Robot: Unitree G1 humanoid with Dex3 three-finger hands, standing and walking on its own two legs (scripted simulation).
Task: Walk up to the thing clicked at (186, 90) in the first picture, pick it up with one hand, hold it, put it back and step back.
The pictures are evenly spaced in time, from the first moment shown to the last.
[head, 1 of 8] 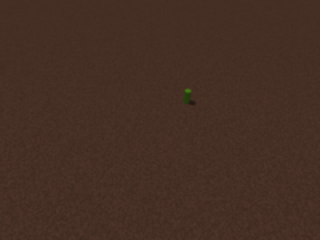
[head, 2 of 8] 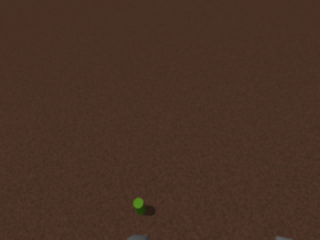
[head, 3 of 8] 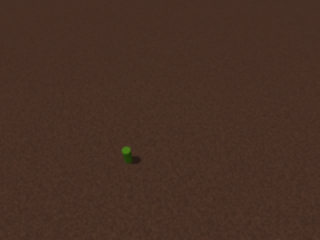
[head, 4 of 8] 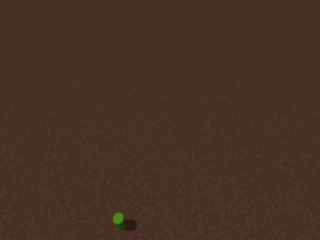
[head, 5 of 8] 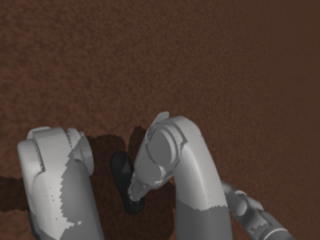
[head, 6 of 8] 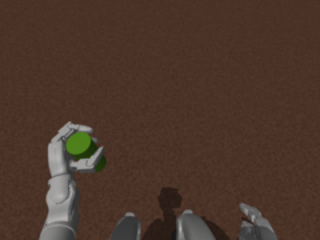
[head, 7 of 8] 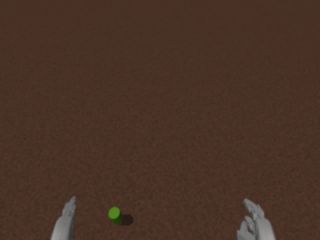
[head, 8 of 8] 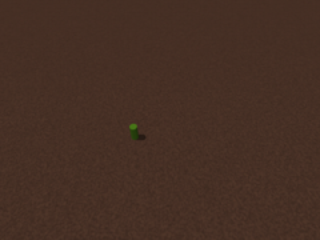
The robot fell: no
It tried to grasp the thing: yes
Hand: left
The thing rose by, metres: 0.69
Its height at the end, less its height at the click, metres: +0.00
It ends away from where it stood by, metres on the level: 0.00
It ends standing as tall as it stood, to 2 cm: yes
